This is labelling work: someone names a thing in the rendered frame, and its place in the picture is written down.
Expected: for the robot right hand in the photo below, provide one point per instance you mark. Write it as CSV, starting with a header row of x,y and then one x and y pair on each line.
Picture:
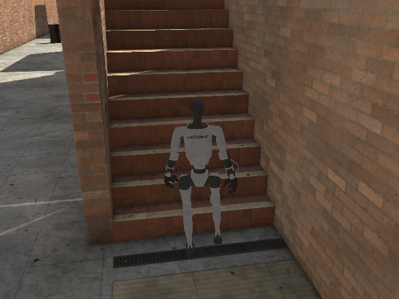
x,y
234,184

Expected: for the left robot forearm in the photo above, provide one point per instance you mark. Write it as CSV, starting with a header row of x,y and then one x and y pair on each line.
x,y
169,166

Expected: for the left robot upper arm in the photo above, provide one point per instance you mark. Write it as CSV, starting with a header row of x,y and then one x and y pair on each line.
x,y
175,143

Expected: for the robot head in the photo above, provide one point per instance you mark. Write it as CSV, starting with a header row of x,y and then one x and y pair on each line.
x,y
196,107

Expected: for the right robot forearm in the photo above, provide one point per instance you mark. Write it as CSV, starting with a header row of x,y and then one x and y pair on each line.
x,y
229,167

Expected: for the right robot upper arm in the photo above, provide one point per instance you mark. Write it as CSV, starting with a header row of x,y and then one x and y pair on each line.
x,y
218,132

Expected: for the robot left hand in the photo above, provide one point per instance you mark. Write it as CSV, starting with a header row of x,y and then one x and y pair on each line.
x,y
173,178

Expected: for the robot right thigh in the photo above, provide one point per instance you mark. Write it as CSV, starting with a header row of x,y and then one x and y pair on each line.
x,y
214,181

